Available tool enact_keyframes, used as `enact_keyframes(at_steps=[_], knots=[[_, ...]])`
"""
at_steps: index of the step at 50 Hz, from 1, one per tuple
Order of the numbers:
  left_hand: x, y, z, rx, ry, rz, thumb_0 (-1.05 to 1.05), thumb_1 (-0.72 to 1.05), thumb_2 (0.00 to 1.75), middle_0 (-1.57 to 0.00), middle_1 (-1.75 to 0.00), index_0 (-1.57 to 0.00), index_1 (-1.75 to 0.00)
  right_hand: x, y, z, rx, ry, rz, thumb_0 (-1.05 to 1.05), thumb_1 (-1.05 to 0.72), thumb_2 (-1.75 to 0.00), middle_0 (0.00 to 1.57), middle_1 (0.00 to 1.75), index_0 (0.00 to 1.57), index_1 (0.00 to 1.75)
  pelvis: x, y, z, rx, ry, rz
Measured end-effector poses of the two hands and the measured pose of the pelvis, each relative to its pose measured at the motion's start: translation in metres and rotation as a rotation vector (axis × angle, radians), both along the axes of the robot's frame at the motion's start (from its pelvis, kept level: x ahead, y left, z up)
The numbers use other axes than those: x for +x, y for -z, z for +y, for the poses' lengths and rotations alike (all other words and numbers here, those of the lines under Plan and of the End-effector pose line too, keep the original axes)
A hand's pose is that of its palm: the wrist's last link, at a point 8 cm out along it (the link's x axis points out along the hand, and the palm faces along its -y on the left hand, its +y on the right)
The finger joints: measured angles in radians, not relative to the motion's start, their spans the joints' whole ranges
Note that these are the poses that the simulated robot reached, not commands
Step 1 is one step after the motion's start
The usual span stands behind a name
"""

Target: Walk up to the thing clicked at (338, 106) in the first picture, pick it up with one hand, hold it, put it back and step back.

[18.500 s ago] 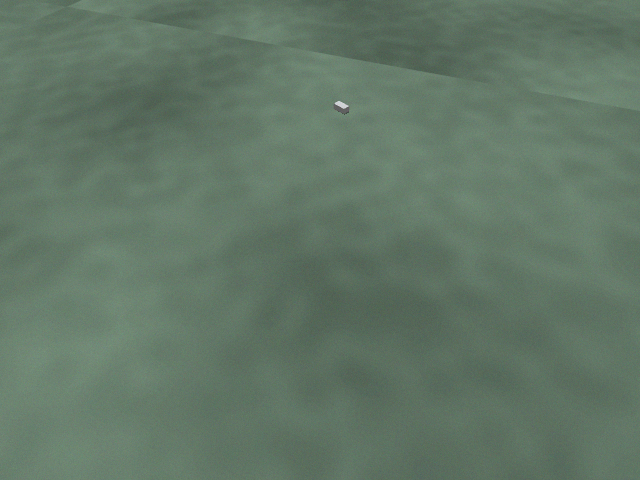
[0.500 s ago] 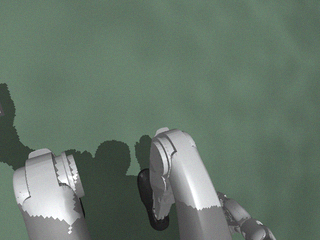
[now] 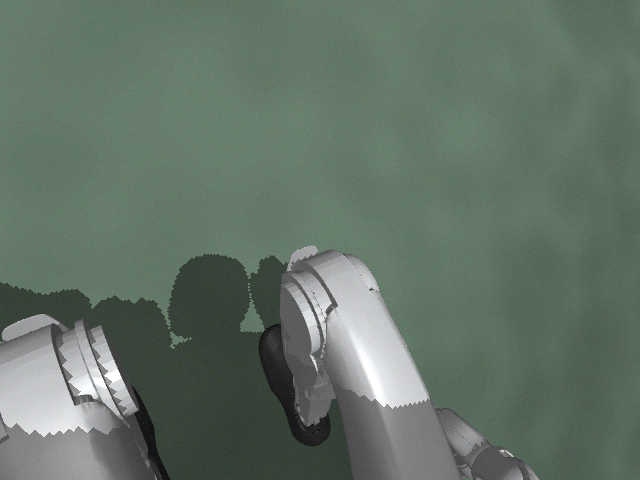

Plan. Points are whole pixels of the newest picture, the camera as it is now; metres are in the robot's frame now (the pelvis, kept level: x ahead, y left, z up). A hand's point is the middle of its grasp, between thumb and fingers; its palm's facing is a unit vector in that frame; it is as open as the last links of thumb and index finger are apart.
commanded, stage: rest palm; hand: left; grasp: from above
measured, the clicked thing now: out of the picture +0.41 +0.37 -0.28
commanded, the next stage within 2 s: close in 0.68 s
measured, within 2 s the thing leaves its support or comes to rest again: neither
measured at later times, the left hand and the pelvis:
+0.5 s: hand out of the picture +0.40 +0.36 -0.26, palm faces -0.42 -0.17 -0.89, open 13.9 cm; pelvis -0.01 +0.01 +0.00, yaw -1 degrees
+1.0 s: hand out of the picture +0.39 +0.36 -0.25, palm faces -0.42 -0.20 -0.88, open 12.6 cm; pelvis +0.00 +0.00 +0.00, yaw -2 degrees
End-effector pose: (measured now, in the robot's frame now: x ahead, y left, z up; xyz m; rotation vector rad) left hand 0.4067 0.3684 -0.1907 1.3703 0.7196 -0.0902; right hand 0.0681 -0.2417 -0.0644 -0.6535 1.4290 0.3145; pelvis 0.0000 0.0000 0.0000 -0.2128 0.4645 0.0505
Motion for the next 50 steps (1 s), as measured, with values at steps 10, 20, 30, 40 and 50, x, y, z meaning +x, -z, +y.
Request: enact_keyframes(at_steps=[10,20,30,40,50], knots=[[0.001,0.002,-0.009,-0.023,0.107,-0.067,0.00,-0.50,0.96,-0.09,-0.97,-0.09,-0.98,0.016,-0.010,0.000,-0.031,-0.071,-0.020,0.00,-0.90,-0.90,0.21,0.30,0.20,0.30,0.000,0.000,0.004,-0.025,0.006,-0.028],[-0.006,0.002,-0.011,0.031,0.097,-0.092,0.00,-0.48,0.94,-0.10,-0.96,-0.10,-0.97,0.028,-0.014,-0.001,-0.026,-0.126,-0.074,0.00,-0.90,-0.90,0.20,0.29,0.20,0.30,-0.006,0.002,0.005,-0.030,0.011,-0.040],[-0.004,0.013,-0.001,0.029,0.021,-0.036,0.00,-0.43,0.89,-0.14,-0.95,-0.14,-0.95,0.022,-0.015,0.003,-0.001,-0.117,-0.056,0.00,-0.90,-0.90,0.20,0.29,0.20,0.30,-0.004,0.002,0.005,-0.029,0.010,-0.031],[-0.004,0.013,0.001,0.008,0.031,-0.026,0.00,-0.40,0.87,-0.16,-0.95,-0.17,-0.93,0.018,-0.010,0.008,0.028,-0.118,-0.013,0.00,-0.90,-0.90,0.20,0.29,0.20,0.30,0.000,-0.001,0.004,-0.034,0.012,-0.035],[-0.008,0.007,-0.004,-0.003,0.077,-0.063,0.00,-0.25,0.77,-0.24,-0.90,-0.27,-0.87,0.021,-0.010,0.005,0.012,-0.135,-0.034,0.00,-0.90,-0.90,0.21,0.29,0.20,0.30,-0.005,0.001,0.004,-0.032,0.016,-0.053]])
